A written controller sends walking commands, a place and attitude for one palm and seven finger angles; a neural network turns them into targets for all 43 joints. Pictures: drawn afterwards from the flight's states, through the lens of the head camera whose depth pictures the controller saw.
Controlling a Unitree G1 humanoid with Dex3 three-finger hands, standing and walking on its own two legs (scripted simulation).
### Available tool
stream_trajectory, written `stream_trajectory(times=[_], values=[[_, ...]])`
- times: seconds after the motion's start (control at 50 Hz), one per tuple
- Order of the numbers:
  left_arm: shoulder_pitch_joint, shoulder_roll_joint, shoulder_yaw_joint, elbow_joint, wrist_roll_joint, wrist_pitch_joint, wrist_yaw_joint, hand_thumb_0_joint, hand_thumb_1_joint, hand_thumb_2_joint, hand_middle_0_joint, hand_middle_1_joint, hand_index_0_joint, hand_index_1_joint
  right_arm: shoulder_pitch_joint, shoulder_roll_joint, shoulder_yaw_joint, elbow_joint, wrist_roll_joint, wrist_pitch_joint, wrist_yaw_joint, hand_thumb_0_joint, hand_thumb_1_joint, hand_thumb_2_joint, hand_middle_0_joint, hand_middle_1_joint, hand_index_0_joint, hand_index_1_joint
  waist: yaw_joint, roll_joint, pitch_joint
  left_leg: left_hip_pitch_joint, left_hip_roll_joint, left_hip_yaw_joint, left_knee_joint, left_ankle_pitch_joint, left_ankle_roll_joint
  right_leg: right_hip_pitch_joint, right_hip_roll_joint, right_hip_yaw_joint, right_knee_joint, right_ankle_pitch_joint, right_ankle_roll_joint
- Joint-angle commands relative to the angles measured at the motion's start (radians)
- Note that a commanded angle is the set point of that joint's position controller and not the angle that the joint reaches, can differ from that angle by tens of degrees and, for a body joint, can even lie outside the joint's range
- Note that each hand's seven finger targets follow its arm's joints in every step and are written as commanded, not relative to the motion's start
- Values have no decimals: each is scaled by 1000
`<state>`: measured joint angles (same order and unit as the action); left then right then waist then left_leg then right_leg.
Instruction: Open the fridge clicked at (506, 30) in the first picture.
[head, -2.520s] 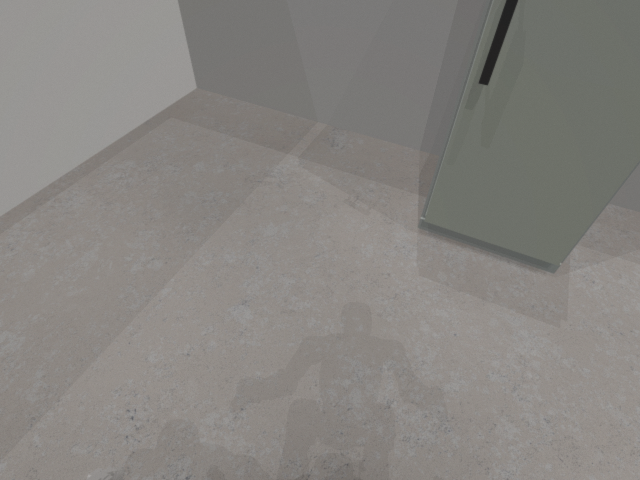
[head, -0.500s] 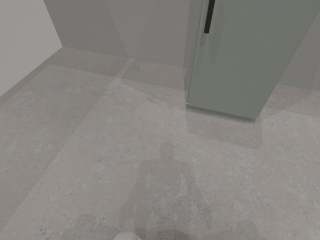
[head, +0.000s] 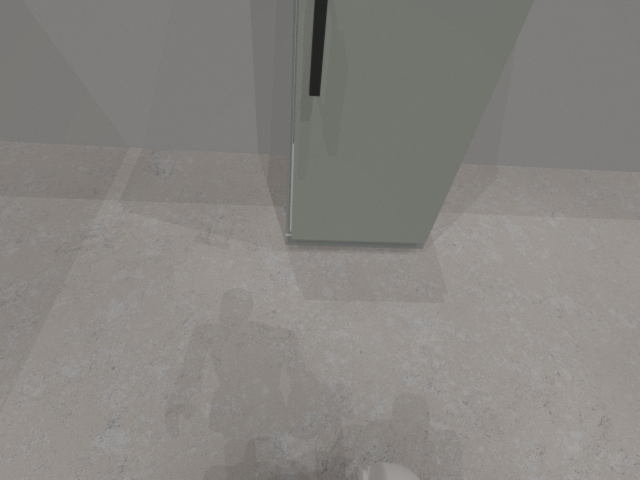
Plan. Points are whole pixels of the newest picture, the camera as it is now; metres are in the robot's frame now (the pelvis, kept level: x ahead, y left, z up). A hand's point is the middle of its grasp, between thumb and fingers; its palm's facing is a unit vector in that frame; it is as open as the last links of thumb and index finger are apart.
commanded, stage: walk to a spot facing it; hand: left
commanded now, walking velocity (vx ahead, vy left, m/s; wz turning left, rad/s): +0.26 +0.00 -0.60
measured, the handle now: (318, 30) +1.00 +0.11 +0.11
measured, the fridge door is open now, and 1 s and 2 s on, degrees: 0 0 0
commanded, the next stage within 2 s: turn to face it in 1.68 s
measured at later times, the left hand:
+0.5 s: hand (263, 369) +0.31 +0.12 -0.17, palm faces -0.30 -0.93 -0.23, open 7.4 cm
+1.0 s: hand (228, 359) +0.32 +0.18 -0.17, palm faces -0.49 -0.84 -0.21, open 7.4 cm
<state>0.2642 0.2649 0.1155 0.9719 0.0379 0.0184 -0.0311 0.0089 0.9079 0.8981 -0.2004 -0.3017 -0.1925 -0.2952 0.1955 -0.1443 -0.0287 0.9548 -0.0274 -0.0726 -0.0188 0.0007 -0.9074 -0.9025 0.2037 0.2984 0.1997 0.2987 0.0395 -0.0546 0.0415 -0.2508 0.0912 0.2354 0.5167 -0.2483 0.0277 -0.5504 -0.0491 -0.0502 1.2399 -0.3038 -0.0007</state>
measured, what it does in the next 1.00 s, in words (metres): walks ahead, turning right: right foot, then left foot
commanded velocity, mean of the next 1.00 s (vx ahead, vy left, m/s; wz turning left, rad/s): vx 0.00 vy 0.00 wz -0.60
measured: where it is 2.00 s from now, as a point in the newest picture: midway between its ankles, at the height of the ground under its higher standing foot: outside the picture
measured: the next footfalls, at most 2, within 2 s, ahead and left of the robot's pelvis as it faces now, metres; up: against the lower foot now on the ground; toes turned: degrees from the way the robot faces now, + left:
right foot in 0.32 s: +0.22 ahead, -0.14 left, +0.00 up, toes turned -18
left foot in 0.68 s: +0.26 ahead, +0.09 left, +0.00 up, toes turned -18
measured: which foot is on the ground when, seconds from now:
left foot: down 0.00-0.30, up 0.32-0.66, down 0.68-1.00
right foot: up 0.00-0.30, down 0.32-0.70, up 0.72-1.00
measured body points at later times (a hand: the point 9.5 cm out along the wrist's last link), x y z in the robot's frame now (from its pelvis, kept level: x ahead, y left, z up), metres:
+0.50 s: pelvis +0.13 -0.02 -0.01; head +0.17 -0.04 +0.43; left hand +0.32 +0.16 -0.15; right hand +0.09 -0.27 -0.16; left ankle +0.16 +0.12 -0.67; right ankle +0.18 -0.13 -0.74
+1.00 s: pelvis +0.16 +0.02 +0.00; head +0.20 +0.03 +0.45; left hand +0.35 +0.22 -0.15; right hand +0.09 -0.22 -0.13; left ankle +0.22 +0.11 -0.74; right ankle +0.07 -0.09 -0.67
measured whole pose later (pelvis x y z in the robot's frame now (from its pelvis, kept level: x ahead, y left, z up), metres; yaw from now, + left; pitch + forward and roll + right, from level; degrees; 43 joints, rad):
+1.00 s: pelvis +0.16 +0.02 +0.00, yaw -35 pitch +0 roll -2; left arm 0.24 0.25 0.11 0.94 0.03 0.10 -0.03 0.01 0.91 0.90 -0.20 -0.30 -0.19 -0.30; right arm 0.21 -0.16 -0.04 0.91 -0.03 0.00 -0.02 0.00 -0.90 -0.90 0.20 0.30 0.20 0.30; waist 0.02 -0.02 0.06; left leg -0.21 0.14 0.27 0.49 -0.26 0.01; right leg -0.46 -0.06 -0.04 1.01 -0.42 0.08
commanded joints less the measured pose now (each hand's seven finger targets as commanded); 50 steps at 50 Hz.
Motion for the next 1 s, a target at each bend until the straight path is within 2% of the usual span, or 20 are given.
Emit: stream_trajectory(times=[0.0, 0.16, 0.22, 0.24, 0.26, 0.28, 0.3, 0.34, 0.38, 0.42, 0.52, 0.58, 0.62, 0.64, 0.68, 0.7, 0.74, 0.78, 0.86, 0.98], values=[[-10, -38, -11, -88, 1, 6, -23, 0, 900, 900, -200, -300, -200, -300, 97, -147, -43, -17, 5, -23, -8, 0, -900, -900, 200, 300, 200, 300, -22, 157, 20, 56, 277, -161, -338, 13, 79, -128, -86, 40, -63, 121, 26], [-226, -40, -32, -152, -7, 4, -18, 0, 900, 900, -200, -300, -200, -300, 197, -191, -53, 30, -1, 9, -2, 0, -900, -900, 200, 300, 200, 300, -90, 185, 34, 183, 269, 21, -186, 474, 74, -20, -28, -72, -460, 102, 18], [-177, -15, -30, -144, -8, -6, -14, 0, 900, 900, -200, -300, -200, -300, 174, -226, -63, 18, 0, 21, -3, 0, -900, -900, 200, 300, 200, 300, -52, 207, -24, 222, 279, 69, -29, 640, 49, 116, 19, -101, -570, 67, -17], [-100, 17, -24, -124, -6, -17, -10, 0, 900, 900, -200, -300, -200, -300, 174, -238, -64, 9, 4, 25, 0, 0, -900, -900, 200, 300, 200, 300, -14, 184, -76, 190, 264, 82, 127, 687, 23, 263, 44, -114, -647, 87, -31], [14, 88, -9, -94, -2, -34, -1, 0, 900, 900, -200, -300, -200, -300, 188, -225, -58, -5, 11, 30, 10, 0, -900, -900, 200, 300, 200, 300, 45, 70, -147, 8, 243, 91, 361, 561, -26, 538, 8, -67, -730, 253, -58], [123, 212, 18, -74, -6, -47, 15, 0, 900, 900, -200, -300, -200, -300, 207, -158, -42, -43, 24, 33, 17, 0, -900, -900, 200, 300, 200, 300, 76, -176, -283, -311, 72, 84, 676, -246, -99, 815, -307, 378, -729, 704, -188], [167, 263, 24, -57, -38, -40, 31, 0, 900, 900, -200, -300, -200, -300, 143, -162, -39, -71, 22, 38, -3, 0, -900, -900, 200, 300, 200, 300, 87, -147, -320, -395, 30, -84, 846, -430, -107, 804, -412, 465, -748, 1065, -281], [33, 214, 12, -100, -37, -27, 45, 0, 900, 900, -200, -300, -200, -300, 103, -171, -41, -77, 19, 51, -11, 0, -900, -900, 200, 300, 200, 300, 32, -104, -253, -395, 74, -205, 860, -304, -111, 651, -339, 423, -797, 781, -259], [-122, 141, -6, -143, -29, -17, 58, 0, 900, 900, -200, -300, -200, -300, 104, -163, -37, -52, 8, 81, -9, 0, -900, -900, 200, 300, 200, 300, -43, 2, -143, -295, 95, -202, 741, -202, -121, 386, -248, 276, -859, 555, -199], [-168, 130, -13, -148, -20, -17, 55, 0, 900, 900, -200, -300, -200, -300, 145, -144, -34, -38, 3, 102, -9, 0, -900, -900, 200, 300, 200, 300, -78, -17, -110, -225, 71, -186, 660, -166, -123, 246, -198, 238, -890, 451, -178], [-155, 136, -7, -149, -12, 0, 42, 0, 900, 900, -200, -300, -200, -300, 99, -139, -35, -78, 7, 100, -2, 0, -900, -900, 200, 300, 200, 300, -62, -75, -93, -154, 11, -164, 427, -154, -110, 168, -144, 305, -922, 130, -173], [-139, 144, 3, -158, -9, 8, 38, 0, 900, 900, -200, -300, -200, -300, 79, -132, -37, -106, 15, 87, -5, 0, -900, -900, 200, 300, 200, 300, -53, -107, -101, -83, -32, -162, 257, -167, -92, 171, -139, 375, -893, 132, -170], [-144, 135, 4, -166, -17, 17, 36, 0, 900, 900, -200, -300, -200, -300, 120, -136, -39, -99, 19, 77, -11, 0, -900, -900, 200, 300, 200, 300, -77, -101, -113, 35, -52, -153, 67, -80, -84, 143, -106, 382, -844, 136, -128], [-144, 108, -1, -177, -23, 22, 34, 0, 900, 900, -200, -300, -200, -300, 144, -161, -45, -95, 20, 70, -17, 0, -900, -900, 200, 300, 200, 300, -92, -51, -112, 150, -20, -178, -69, -53, -71, 57, -62, 350, -789, 72, -83], [-110, 36, -11, -209, -25, 25, 18, 0, 900, 900, -200, -300, -200, -300, 102, -305, -68, -139, 3, 66, -14, 0, -900, -900, 200, 300, 200, 300, -80, 413, -52, 128, 395, -599, -341, -180, 77, -142, 115, 70, -322, -260, 31], [-111, 79, 2, -181, -5, 32, 17, 0, 900, 900, -200, -300, -200, -300, 40, -275, -63, -135, 2, 64, -19, 0, -900, -900, 200, 300, 200, 300, -74, 368, -18, 22, 394, -574, -341, -150, 86, -111, 61, 127, -167, -217, 45], [-55, 70, 20, -147, -7, 31, -2, 0, 900, 900, -200, -300, -200, -300, -69, -222, -48, -168, 1, 57, -20, 0, -900, -900, 200, 300, 200, 300, -9, 205, 3, -11, 274, -346, -286, -50, 70, -74, 40, 89, -17, -96, 54], [-33, 41, 11, -131, -12, 33, -5, 0, 900, 900, -200, -300, -200, -300, -50, -196, -42, -160, 4, 50, -21, 0, -900, -900, 200, 300, 200, 300, -15, 202, -32, 63, 229, -224, -234, 168, 57, -73, 26, 68, 10, -47, 70], [-83, 20, 1, -138, -16, 36, -3, 0, 900, 900, -200, -300, -200, -300, 62, -198, -55, -111, 5, 52, -18, 0, -900, -900, 200, 300, 200, 300, -66, 201, -46, 186, 249, -172, -190, 355, 83, -71, 3, 27, -100, -80, 85], [-138, 4, -13, -147, -17, 36, -1, 0, 900, 900, -200, -300, -200, -300, 94, -230, -78, -69, 1, 65, -6, 0, -900, -900, 200, 300, 200, 300, -94, 256, -51, 202, 299, -94, -159, 388, 95, 40, -11, -38, -342, -144, 72]])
